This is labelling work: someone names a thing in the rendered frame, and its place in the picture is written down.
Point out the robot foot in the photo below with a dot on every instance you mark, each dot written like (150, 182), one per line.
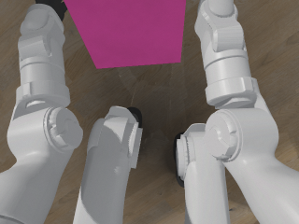
(181, 182)
(137, 114)

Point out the robot right forearm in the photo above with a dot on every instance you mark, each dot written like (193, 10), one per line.
(225, 57)

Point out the carton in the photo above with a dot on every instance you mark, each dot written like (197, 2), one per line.
(122, 33)

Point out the robot left foot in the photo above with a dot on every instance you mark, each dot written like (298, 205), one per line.
(137, 114)

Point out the left robot upper arm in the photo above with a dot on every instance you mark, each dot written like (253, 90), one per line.
(43, 143)

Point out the left robot hand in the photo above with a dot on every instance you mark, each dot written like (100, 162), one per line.
(59, 6)

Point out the robot left forearm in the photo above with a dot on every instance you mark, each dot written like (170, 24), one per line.
(41, 62)

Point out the robot right foot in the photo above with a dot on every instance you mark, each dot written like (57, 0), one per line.
(181, 182)

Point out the right robot upper arm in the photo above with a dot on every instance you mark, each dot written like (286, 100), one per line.
(245, 140)

